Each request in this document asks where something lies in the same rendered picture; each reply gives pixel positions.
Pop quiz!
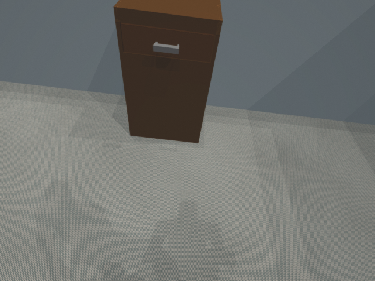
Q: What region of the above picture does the handle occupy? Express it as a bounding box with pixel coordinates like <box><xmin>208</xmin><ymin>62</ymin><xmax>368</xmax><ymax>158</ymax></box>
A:
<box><xmin>153</xmin><ymin>42</ymin><xmax>179</xmax><ymax>54</ymax></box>

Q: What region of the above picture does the cabinet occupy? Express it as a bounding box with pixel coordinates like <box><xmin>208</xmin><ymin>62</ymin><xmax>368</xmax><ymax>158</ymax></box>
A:
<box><xmin>114</xmin><ymin>0</ymin><xmax>223</xmax><ymax>143</ymax></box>

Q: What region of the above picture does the drawer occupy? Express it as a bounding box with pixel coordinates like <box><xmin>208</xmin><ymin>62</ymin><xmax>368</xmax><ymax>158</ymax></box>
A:
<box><xmin>121</xmin><ymin>23</ymin><xmax>214</xmax><ymax>62</ymax></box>

